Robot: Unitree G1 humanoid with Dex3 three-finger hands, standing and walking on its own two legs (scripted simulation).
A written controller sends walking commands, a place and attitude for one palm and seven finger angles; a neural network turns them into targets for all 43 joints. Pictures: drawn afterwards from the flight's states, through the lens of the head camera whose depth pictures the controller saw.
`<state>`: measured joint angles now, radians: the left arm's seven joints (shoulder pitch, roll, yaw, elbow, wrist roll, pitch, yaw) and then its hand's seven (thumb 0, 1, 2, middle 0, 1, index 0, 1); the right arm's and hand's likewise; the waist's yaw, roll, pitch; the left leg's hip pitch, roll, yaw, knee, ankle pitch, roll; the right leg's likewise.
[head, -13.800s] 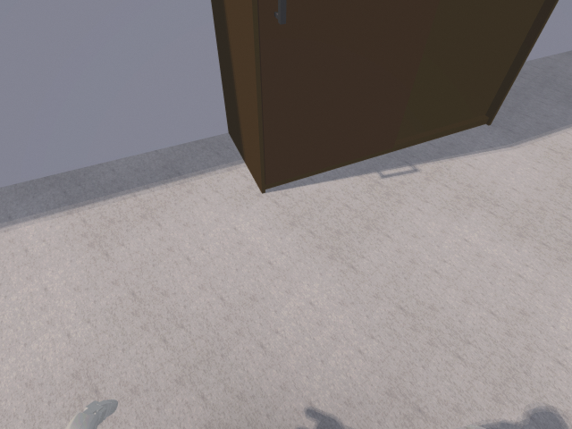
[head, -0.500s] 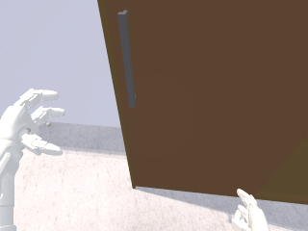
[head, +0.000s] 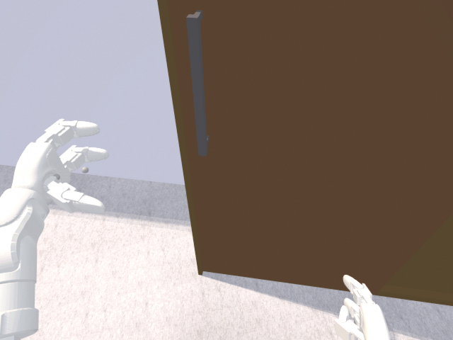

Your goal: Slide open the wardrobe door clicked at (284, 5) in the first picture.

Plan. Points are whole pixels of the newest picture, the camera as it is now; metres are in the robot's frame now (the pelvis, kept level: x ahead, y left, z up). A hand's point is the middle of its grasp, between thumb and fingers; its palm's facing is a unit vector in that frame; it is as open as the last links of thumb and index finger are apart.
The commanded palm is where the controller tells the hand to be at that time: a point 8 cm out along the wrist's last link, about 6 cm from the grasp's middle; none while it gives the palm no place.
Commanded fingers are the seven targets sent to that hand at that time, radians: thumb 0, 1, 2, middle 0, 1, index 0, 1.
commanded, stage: move the hooked fingers beside the handle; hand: left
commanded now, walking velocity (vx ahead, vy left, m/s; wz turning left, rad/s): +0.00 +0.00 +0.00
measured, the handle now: (201, 92) +0.55 +0.13 +0.19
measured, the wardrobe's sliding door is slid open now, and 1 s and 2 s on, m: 0.00 0.00 0.00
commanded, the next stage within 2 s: none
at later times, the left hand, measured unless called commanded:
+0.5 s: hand (117, 144) +0.37 +0.24 +0.18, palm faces +0.05 -1.00 -0.03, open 14.0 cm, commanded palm +0.34 +0.29 +0.19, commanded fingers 0.00 -0.50 0.30 -0.30 -1.20 -0.30 -1.20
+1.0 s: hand (143, 128) +0.42 +0.21 +0.18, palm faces +0.02 -1.00 -0.02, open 14.0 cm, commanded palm +0.40 +0.27 +0.18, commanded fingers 0.00 -0.50 0.30 -0.30 -1.20 -0.30 -1.20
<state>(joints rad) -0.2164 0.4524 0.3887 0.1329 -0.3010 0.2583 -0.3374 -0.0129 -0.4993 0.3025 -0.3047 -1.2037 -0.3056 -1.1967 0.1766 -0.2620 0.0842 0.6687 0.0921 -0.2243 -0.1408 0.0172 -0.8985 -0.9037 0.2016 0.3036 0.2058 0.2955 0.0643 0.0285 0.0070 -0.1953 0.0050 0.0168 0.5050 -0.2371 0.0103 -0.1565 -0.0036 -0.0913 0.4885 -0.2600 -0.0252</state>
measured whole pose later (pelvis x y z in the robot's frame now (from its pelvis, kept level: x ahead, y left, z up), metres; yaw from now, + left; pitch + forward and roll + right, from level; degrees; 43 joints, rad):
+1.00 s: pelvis +0.02 +0.00 +0.00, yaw -1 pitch +1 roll +0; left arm -0.57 0.43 0.30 0.51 -0.22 0.20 -0.25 -0.01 -0.50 0.30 -0.30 -1.20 -0.30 -1.20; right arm 0.25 -0.28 0.04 0.70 0.09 -0.14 -0.12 0.02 -0.90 -0.90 0.20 0.30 0.21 0.30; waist -0.01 0.02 -0.02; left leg -0.27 0.01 0.03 0.51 -0.26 0.01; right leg -0.24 0.00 -0.07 0.50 -0.27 -0.02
